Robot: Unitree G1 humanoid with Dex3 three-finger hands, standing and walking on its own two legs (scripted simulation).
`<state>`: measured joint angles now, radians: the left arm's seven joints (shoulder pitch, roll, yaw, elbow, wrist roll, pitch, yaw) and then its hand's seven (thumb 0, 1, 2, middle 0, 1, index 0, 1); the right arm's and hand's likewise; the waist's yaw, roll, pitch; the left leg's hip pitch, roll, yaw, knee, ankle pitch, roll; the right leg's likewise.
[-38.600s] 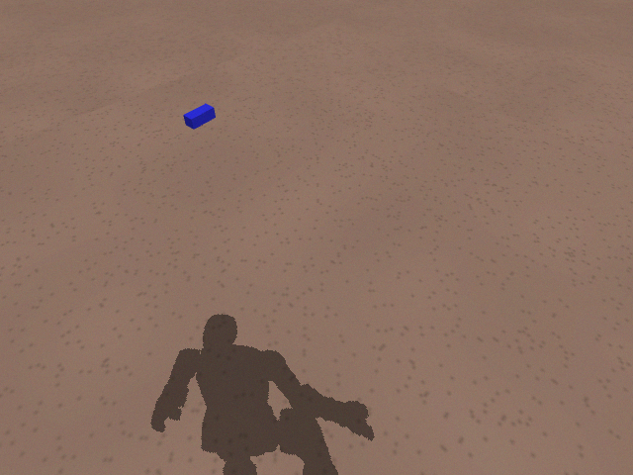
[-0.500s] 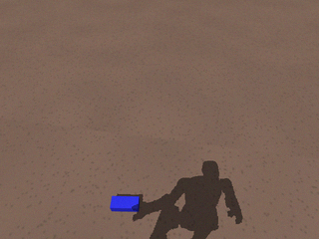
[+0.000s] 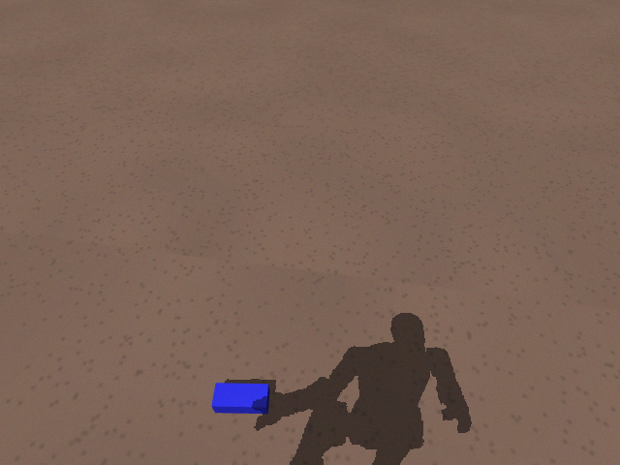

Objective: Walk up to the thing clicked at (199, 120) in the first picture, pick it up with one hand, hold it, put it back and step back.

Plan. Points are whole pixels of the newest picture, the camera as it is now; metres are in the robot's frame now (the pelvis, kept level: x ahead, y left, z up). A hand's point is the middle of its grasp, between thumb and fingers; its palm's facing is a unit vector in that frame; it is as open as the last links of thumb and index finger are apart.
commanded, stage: stand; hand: left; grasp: from above
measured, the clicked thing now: (241, 398) +0.44 +0.22 -0.75
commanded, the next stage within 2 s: step back in 0.54 s
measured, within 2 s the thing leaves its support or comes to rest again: neither
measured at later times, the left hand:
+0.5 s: hand out of the picture +0.07 +0.25 -0.16, palm faces +0.01 -0.94 -0.34, open 7.4 cm
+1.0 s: hand out of the picture +0.07 +0.31 -0.18, palm faces -0.02 -0.93 -0.37, open 7.4 cm
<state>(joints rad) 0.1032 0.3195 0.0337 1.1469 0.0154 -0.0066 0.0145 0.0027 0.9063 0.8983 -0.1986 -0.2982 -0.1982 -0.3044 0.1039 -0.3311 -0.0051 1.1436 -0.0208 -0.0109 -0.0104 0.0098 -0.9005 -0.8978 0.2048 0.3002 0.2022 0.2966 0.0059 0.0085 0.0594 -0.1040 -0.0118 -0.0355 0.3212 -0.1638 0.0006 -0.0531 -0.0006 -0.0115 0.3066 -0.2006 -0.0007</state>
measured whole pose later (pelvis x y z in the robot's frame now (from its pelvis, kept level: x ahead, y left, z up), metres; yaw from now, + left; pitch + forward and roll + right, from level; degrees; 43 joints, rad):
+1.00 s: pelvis -0.08 +0.05 -0.02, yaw +0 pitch -2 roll -1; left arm 0.04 0.41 0.07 0.88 0.01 0.06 0.04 0.00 0.91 0.90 -0.20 -0.30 -0.20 -0.30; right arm 0.15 -0.36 -0.05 0.95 -0.04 0.03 0.00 0.01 -0.90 -0.90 0.21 0.30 0.20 0.30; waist -0.02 -0.06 0.20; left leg -0.28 -0.04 -0.01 0.60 -0.29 0.05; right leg -0.47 0.10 0.17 1.07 -0.54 -0.02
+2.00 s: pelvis -0.36 +0.02 -0.03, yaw -5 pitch -2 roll -1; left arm 0.18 0.41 0.10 0.82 0.02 0.06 0.01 0.00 0.91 0.90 -0.20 -0.30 -0.20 -0.30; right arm 0.12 -0.38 -0.03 0.81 -0.04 0.02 -0.01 0.01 -0.90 -0.90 0.21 0.30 0.21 0.30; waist 0.02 -0.02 0.17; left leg -0.38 0.05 -0.01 0.62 -0.20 0.00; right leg -0.32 0.05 0.09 0.93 -0.52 0.01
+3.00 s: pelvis -0.65 +0.00 -0.02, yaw +1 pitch -3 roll +2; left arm 0.23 0.40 0.07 0.94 0.04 -0.01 0.00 0.00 0.90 0.90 -0.20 -0.30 -0.20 -0.30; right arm 0.23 -0.40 -0.06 1.00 -0.04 0.03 0.02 0.01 -0.90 -0.90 0.20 0.30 0.20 0.30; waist 0.04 0.00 0.08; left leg -0.23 -0.03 -0.04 0.58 -0.33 -0.01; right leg -0.27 -0.06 -0.01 0.68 -0.36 -0.01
